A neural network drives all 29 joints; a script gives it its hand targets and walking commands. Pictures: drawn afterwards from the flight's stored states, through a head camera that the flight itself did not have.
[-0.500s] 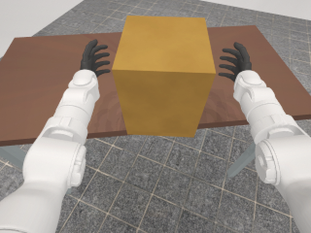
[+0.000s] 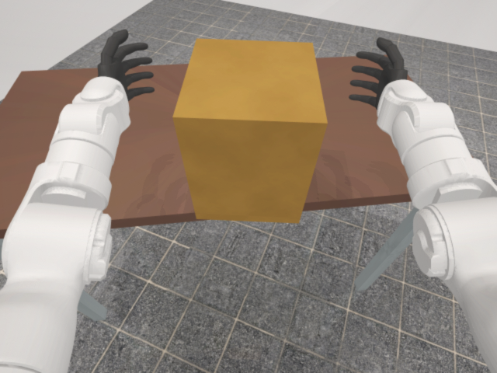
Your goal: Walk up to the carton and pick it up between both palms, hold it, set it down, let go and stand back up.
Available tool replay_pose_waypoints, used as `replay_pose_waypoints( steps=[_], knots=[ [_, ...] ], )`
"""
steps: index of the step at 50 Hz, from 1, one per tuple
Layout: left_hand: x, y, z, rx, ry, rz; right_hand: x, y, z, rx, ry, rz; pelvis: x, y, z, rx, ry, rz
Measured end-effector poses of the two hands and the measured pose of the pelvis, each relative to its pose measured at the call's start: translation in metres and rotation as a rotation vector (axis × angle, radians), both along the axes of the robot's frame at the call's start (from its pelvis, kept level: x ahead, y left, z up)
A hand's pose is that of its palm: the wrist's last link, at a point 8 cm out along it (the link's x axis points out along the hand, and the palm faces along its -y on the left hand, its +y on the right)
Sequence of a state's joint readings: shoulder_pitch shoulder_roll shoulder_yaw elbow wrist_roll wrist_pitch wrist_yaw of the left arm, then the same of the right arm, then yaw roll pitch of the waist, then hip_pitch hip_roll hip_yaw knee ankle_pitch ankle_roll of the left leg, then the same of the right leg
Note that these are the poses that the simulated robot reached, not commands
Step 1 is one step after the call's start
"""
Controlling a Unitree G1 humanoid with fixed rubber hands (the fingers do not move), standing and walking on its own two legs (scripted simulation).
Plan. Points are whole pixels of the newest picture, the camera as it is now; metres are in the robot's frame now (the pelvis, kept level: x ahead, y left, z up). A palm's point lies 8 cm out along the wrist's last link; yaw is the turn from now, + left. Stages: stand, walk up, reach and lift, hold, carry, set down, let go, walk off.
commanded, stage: set down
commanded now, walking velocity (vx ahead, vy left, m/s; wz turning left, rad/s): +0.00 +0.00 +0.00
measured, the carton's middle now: (250, 136) +0.50 -0.01 +0.09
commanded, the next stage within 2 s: let go in 1.24 s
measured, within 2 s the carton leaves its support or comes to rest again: neither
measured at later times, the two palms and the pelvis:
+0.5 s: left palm (115, 164) +0.41 +0.20 +0.13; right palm (379, 159) +0.40 -0.19 +0.13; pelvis +0.00 +0.00 +0.00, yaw +0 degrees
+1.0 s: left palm (119, 251) +0.31 +0.21 +0.05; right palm (380, 240) +0.30 -0.19 +0.05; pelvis -0.01 +0.01 +0.01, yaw -1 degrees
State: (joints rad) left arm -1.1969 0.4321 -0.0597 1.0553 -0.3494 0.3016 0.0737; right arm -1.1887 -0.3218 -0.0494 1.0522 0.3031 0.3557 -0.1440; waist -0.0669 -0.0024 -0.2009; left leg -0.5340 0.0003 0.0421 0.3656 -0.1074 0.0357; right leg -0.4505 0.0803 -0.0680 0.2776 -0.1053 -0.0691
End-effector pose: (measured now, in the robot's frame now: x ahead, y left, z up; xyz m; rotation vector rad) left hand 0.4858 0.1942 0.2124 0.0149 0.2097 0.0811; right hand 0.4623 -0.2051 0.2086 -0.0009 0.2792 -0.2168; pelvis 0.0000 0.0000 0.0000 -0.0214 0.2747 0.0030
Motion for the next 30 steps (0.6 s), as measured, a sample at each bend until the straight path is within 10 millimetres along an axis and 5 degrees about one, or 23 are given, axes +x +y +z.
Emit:
replay_pose_waypoints(
  steps=[10, 21, 30],
  knots=[
    [-0.016, 0.005, -0.023, 0.000, 0.015, -0.017, -0.014, 0.000, -0.019, -0.012, -0.001, 0.020, 0.004, -0.002, 0.004, 0.005, -0.054, -0.005],
    [-0.061, 0.010, -0.070, 0.000, 0.049, -0.019, -0.052, 0.009, -0.066, -0.010, 0.018, 0.043, 0.002, -0.002, 0.005, 0.009, -0.113, 0.001],
    [-0.092, 0.010, -0.089, -0.003, 0.053, -0.022, -0.079, 0.011, -0.080, -0.008, 0.011, 0.039, -0.009, 0.000, 0.003, 0.009, -0.141, -0.002]
  ],
)
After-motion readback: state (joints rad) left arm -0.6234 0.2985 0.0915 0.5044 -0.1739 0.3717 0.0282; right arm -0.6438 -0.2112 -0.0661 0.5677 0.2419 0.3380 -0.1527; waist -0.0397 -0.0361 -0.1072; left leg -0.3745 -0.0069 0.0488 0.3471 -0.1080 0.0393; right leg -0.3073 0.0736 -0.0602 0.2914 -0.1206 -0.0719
